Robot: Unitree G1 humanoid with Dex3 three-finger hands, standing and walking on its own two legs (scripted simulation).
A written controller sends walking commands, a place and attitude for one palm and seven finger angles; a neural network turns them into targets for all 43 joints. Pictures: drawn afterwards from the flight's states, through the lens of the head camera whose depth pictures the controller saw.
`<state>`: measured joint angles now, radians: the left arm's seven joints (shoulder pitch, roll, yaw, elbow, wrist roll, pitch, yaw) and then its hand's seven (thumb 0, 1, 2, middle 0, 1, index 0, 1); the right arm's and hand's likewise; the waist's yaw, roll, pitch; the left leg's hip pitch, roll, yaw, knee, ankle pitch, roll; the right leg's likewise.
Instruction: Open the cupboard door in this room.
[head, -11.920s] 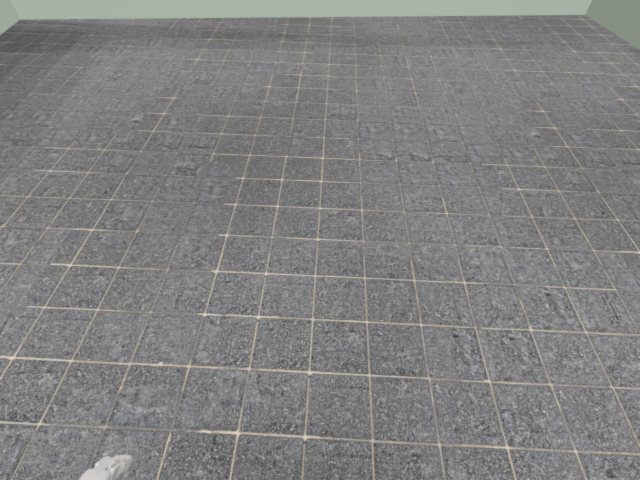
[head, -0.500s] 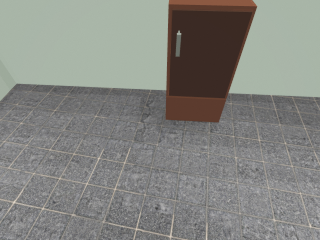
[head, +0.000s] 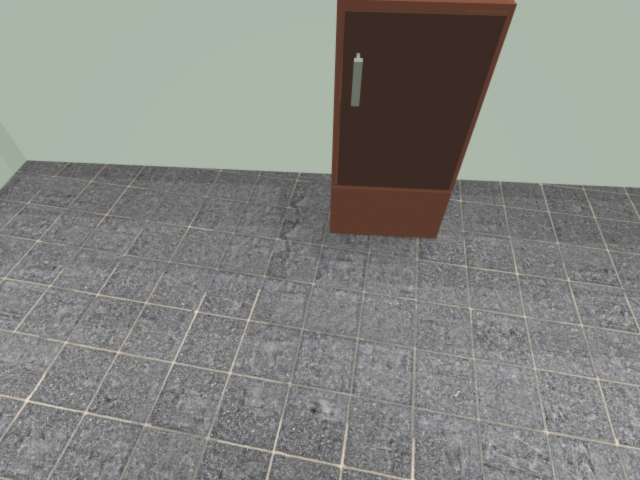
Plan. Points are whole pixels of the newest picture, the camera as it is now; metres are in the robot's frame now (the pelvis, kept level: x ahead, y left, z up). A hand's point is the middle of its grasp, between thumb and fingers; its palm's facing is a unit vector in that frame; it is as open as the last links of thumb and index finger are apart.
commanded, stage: look at it before walking up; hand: left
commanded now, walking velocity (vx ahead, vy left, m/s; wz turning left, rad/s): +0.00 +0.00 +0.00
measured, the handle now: (356, 79) +1.14 -0.04 -0.06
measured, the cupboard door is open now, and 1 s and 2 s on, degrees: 0 0 0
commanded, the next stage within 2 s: walk to a spot facing it in 0.02 s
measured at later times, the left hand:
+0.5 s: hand out of the picture +0.03 +0.20 -0.19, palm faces -0.09 -0.97 -0.24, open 7.4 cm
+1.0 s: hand out of the picture +0.09 +0.15 -0.16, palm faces -0.28 -0.93 -0.22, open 7.4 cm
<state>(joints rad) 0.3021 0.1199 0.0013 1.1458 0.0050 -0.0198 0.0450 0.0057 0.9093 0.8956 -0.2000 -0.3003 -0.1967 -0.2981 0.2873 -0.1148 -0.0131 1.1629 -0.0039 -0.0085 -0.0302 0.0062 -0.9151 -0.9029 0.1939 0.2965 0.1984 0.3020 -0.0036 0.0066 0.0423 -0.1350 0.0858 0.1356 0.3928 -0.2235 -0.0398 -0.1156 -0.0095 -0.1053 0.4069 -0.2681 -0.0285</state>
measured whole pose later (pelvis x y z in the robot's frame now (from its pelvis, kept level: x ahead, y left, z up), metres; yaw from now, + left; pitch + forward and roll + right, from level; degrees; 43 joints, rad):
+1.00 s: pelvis +0.07 -0.04 +0.00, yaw -24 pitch +2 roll +1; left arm 0.41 0.15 0.04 1.02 0.02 -0.05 0.00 0.01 0.90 0.90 -0.20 -0.30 -0.20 -0.30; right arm 0.05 -0.23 -0.07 0.91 -0.02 0.01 0.02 0.01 -0.91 -0.90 0.19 0.30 0.20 0.30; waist 0.07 0.02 0.07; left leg -0.57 0.10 0.03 0.93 -0.25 -0.08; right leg -0.07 0.06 0.07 0.35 -0.30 -0.07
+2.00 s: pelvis +0.32 -0.16 -0.01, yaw -49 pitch -1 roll -1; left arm 0.14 0.18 0.02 0.96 0.02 0.01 0.02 0.00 0.92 0.90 -0.20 -0.30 -0.20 -0.30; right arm 0.21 -0.20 -0.03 0.95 -0.01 0.03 -0.01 0.00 -0.91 -0.90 0.19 0.30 0.20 0.30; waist -0.03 0.03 0.03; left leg -0.42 0.10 0.02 0.92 -0.36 -0.05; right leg -0.27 0.03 -0.11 0.49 -0.20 -0.07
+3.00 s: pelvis +0.26 -0.19 +0.00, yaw -15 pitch -1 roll +2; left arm 0.22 0.18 0.02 0.92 0.02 0.01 0.03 0.01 0.90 0.90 -0.20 -0.30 -0.20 -0.30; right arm 0.17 -0.28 -0.09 0.96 -0.02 0.10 0.03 0.01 -0.91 -0.90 0.19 0.30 0.20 0.30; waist -0.01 0.02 0.09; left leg -0.43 0.06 0.00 1.07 -0.38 -0.08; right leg -0.21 -0.11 -0.24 0.49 -0.26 -0.03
